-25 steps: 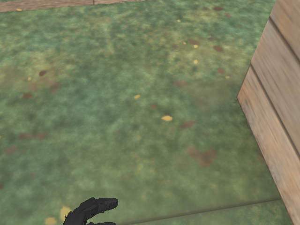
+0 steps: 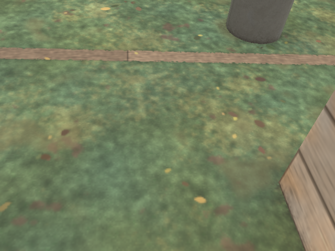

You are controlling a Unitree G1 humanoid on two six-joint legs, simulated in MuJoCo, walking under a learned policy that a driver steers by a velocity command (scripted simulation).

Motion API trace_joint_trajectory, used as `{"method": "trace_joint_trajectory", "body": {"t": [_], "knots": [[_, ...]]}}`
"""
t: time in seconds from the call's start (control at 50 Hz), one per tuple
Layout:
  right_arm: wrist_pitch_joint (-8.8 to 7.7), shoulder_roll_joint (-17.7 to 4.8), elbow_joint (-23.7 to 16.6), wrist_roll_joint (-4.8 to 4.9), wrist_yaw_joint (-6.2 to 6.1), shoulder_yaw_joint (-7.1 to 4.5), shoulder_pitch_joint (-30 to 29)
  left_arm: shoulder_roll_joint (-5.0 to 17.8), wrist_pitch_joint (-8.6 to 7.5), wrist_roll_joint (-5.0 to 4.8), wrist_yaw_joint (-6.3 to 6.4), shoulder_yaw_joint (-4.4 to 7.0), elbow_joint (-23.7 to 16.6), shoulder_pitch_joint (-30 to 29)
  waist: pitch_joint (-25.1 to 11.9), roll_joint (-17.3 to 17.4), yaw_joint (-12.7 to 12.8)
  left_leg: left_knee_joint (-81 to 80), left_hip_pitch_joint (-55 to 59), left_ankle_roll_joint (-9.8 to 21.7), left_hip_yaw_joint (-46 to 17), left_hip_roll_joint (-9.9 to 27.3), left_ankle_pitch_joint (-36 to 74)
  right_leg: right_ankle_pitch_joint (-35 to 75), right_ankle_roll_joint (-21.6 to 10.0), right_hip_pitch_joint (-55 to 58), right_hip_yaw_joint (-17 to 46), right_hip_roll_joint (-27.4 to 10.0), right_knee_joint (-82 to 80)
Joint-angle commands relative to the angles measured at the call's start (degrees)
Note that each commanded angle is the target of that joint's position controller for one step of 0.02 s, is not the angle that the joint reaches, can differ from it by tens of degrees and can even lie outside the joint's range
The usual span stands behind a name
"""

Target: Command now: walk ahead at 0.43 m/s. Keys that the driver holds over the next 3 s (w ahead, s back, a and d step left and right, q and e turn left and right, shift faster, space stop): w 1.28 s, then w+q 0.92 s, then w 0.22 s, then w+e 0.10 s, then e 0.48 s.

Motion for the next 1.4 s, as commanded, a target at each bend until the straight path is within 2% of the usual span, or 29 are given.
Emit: {"method": "trace_joint_trajectory", "body": {"t": [0.02,0.08,0.12,0.16,0.22,0.3,0.34,0.38,0.44,0.46,0.48,0.5,0.52,0.54,0.56,0.6,0.68,0.78,0.9,0.96,0.98,1.0,1.02,1.04,1.06,1.1,1.12,1.2,1.4], "knots": [[-2.27,1.3,2.9,-1.48,0.82,-0.23,2.0,-3.8,-2.73,-0.18,-0.56,-2.35,-11.8,-7.1,4.5,11.1,1.0,-48.0,8.4,8.9,-33.9,12.1,-1.0,5.2,-6.1,-21.2,5.7,0.6,22.4],[-2.65,2.1,6.2,-0.55,1.25,0.02,3.7,-6.2,-1.52,0.52,-0.26,-3.90,-12.0,-2.2,6.7,6.9,4.9,-50.3,13.5,6.0,-18.9,10.1,13.1,7.3,-8.0,-31.0,7.7,3.4,20.8],[-3.04,-0.6,4.6,-0.10,0.39,-0.64,0.0,-4.0,-0.70,0.81,0.47,-3.86,-13.2,-4.0,9.2,4.6,6.2,-56.1,11.8,4.6,-7.8,7.0,17.0,9.2,-4.9,-30.9,4.2,2.1,1.2],[-4.33,-2.4,5.6,0.09,-0.69,-0.40,2.2,-1.9,-0.40,2.01,0.56,-3.19,-14.6,-8.7,6.6,6.8,4.3,-62.2,14.7,4.8,-1.6,4.8,26.0,15.9,-1.9,-25.3,-2.6,1.6,-13.4],[-4.77,-6.1,8.9,0.95,-2.63,-1.35,10.1,-3.3,-0.47,1.17,-0.31,-2.85,-16.2,-17.0,4.6,6.1,0.0,-68.4,25.9,6.1,-2.1,6.2,32.3,21.1,0.5,-22.5,-9.7,-2.8,-28.3],[-4.00,-8.7,8.6,1.08,-2.96,-2.32,12.8,-5.0,-1.62,-0.75,-2.19,-2.48,-17.9,-24.5,7.5,6.3,-2.7,-69.8,42.1,6.9,-3.8,10.4,37.4,17.3,-0.1,-26.4,-9.9,-3.3,-46.0],[-3.16,-9.1,8.0,1.49,-2.62,-2.48,10.7,-3.9,-2.13,-0.70,-2.68,-1.89,-17.8,-25.2,8.1,8.0,-2.1,-68.3,45.3,7.7,-2.4,10.5,42.5,14.5,-0.9,-22.3,-10.7,-2.3,-53.7],[-2.65,-10.3,8.4,1.52,-2.74,-2.96,10.5,-2.7,-2.56,-0.12,-2.83,-1.34,-18.7,-25.8,7.4,10.4,-1.4,-63.5,48.2,7.2,-2.2,11.4,62.0,11.8,-2.1,-16.3,-12.7,0.1,-56.8],[-1.46,-12.7,8.8,0.55,-2.73,-3.89,9.2,2.8,-2.38,0.45,-2.21,1.08,-14.8,-11.2,0.2,13.8,5.8,-44.4,51.6,4.9,-0.6,9.6,85.6,10.0,-5.3,0.8,-15.1,4.9,-63.1],[-1.46,-12.7,7.9,0.06,-2.61,-3.86,7.6,5.9,-2.23,1.02,-1.25,2.38,-12.0,-0.9,-5.7,13.7,10.0,-32.2,38.7,3.8,-1.6,8.0,80.0,10.8,-7.4,20.2,-10.3,1.3,-58.6],[-2.03,-8.3,4.7,-1.13,-2.48,-2.58,6.2,11.4,-1.74,1.70,0.13,3.27,-10.0,10.0,-15.1,2.0,11.2,-12.7,21.6,3.0,-2.4,1.3,45.3,11.9,-9.5,39.8,6.9,-12.2,-54.4],[-3.38,-0.9,4.6,1.31,-1.77,-0.52,14.0,11.0,-2.67,2.93,-0.15,2.95,-10.4,8.5,-23.7,-14.2,5.5,9.2,3.8,-0.5,-10.5,-9.5,7.0,2.1,-20.8,51.6,37.6,-24.6,-67.1],[-5.07,-8.8,4.1,2.52,-1.15,-2.55,9.1,5.9,-2.55,2.43,0.09,2.03,-11.1,4.5,-19.1,-6.8,6.8,14.9,0.1,0.4,-16.4,-5.3,10.6,-2.2,-17.1,43.5,34.3,-21.1,-71.1],[-5.54,-10.7,1.8,3.48,-0.77,-3.05,2.7,3.2,-2.51,2.07,0.31,1.20,-11.9,0.6,-11.4,-2.4,5.8,14.1,-1.1,0.8,-14.1,-2.4,15.7,-1.2,-14.1,34.0,23.1,-18.9,-71.5],[-5.52,-9.9,0.7,2.77,-1.06,-2.80,-0.6,2.2,-2.94,1.98,-0.06,0.64,-11.7,-1.6,-7.1,5.1,3.5,11.0,0.1,0.8,-12.5,0.3,19.2,3.8,-12.6,25.1,16.9,-17.4,-73.6],[-4.35,-9.3,-0.2,2.25,-1.21,-3.20,0.2,0.7,-4.12,2.46,-0.27,0.01,-10.9,-3.2,-3.4,3.8,0.2,6.3,3.1,0.8,-11.9,3.5,22.8,4.9,-12.0,16.2,9.1,-13.4,-77.1],[-2.55,-7.1,-2.4,1.94,-2.11,-2.96,-3.2,2.5,-4.90,1.65,0.27,0.22,-8.4,-1.6,3.0,2.5,-1.3,-1.3,-3.2,-1.8,-9.4,6.3,23.7,8.5,-12.2,10.0,3.5,-11.7,-81.3],[-3.23,-5.6,-4.4,1.07,-1.61,-2.40,-12.9,4.4,-3.84,1.58,1.28,0.44,-7.5,2.0,3.8,1.9,2.4,-24.4,-1.2,-3.3,-5.5,5.0,39.6,15.0,-9.5,10.3,-4.1,-7.8,-80.3],[-3.79,-6.6,-7.4,2.03,0.20,-2.69,-22.1,6.4,-1.89,0.38,1.64,1.28,-4.9,7.3,5.7,0.3,6.2,-39.6,-2.7,-1.0,-4.7,1.9,37.8,14.8,-8.3,24.4,-1.6,-13.0,-75.8],[-4.11,-9.2,-7.0,1.55,0.77,-3.95,-16.9,8.0,-1.11,0.46,1.76,1.93,-4.9,4.6,2.3,-1.2,2.1,-43.2,5.9,2.3,-3.0,-1.1,31.6,27.9,-6.1,28.0,-2.0,-13.5,-68.2],[-4.02,-11.3,-4.7,1.06,0.51,-5.19,-9.2,7.8,-0.74,0.60,1.80,1.84,-5.2,3.3,-2.1,-0.6,-1.7,-44.8,16.3,3.8,-1.0,-3.4,32.2,35.7,-4.6,26.4,-4.3,-10.7,-59.1],[-3.91,-15.1,-2.3,0.61,-0.11,-6.59,1.3,5.6,-0.82,1.35,1.89,0.98,-6.1,3.1,-9.6,1.8,-5.5,-41.8,33.6,6.5,-5.8,1.3,36.0,29.4,-2.5,17.1,-6.7,-7.7,-44.8],[-3.88,-21.2,-1.7,-0.50,-0.39,-8.00,7.5,-0.7,-1.89,1.78,1.43,-1.06,-7.6,10.1,-18.3,15.4,-3.9,-44.0,57.5,16.1,-32.2,16.6,28.9,4.5,2.2,-7.6,-8.4,1.6,-21.0],[-3.59,-17.1,-1.4,0.37,-0.23,-7.05,9.1,0.7,-3.08,1.42,1.19,-1.03,-6.6,9.3,-23.4,19.0,-5.2,-53.2,61.3,18.5,-48.2,19.7,24.4,-20.1,2.3,-16.1,0.2,3.8,-11.9],[-3.32,-14.0,-1.9,0.74,-0.45,-6.08,5.0,5.0,-3.61,-0.20,0.96,0.27,-7.9,4.7,-15.1,14.9,-4.9,-53.8,55.1,15.3,-40.3,17.7,22.0,-17.1,1.9,-21.3,1.3,0.4,-7.5],[-3.03,-10.8,-2.6,0.90,-0.25,-5.09,-2.8,4.9,-3.48,0.70,1.41,0.37,-9.7,-1.8,-4.4,7.1,-1.3,-56.6,36.6,12.7,-25.9,13.1,29.1,-8.0,1.5,-18.8,-1.7,-5.0,-12.9],[-3.43,-9.3,-2.9,0.46,-0.03,-4.64,-4.7,4.5,-2.72,1.10,1.65,0.78,-9.7,-1.1,-2.4,7.8,0.9,-58.7,30.7,11.9,-22.1,11.0,30.9,-5.3,1.5,-15.0,-1.2,-6.8,-16.2],[-4.71,-10.3,-1.0,0.47,-0.13,-4.98,-4.3,2.1,-0.66,1.38,2.24,0.65,-9.4,0.1,0.3,7.8,3.5,-63.6,24.5,12.8,-15.0,8.9,37.7,0.1,3.2,-13.3,-1.8,-7.6,-22.6],[-2.58,-14.0,3.2,2.16,-2.10,-6.18,4.7,0.3,-2.78,1.11,0.27,-0.17,-14.2,-18.8,4.7,7.5,-2.8,-61.4,31.1,10.5,-12.1,8.1,35.0,13.9,4.7,-12.2,-4.5,-3.5,-54.2]]}}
